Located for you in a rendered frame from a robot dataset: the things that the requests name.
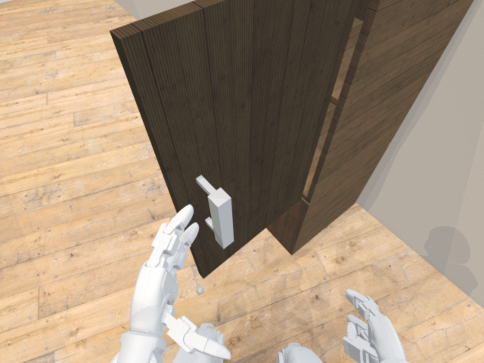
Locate left robot hand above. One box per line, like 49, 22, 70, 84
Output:
129, 204, 231, 360

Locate right robot thigh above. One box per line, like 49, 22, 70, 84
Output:
277, 346, 323, 363

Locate cupboard door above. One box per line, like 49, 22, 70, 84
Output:
110, 0, 360, 279

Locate left robot shin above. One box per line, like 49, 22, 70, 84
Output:
200, 324, 215, 330

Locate robot left forearm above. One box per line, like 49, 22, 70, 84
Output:
111, 331, 167, 363

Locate right robot hand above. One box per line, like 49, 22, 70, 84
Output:
343, 289, 406, 363

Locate handle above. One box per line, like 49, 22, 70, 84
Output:
196, 175, 234, 249

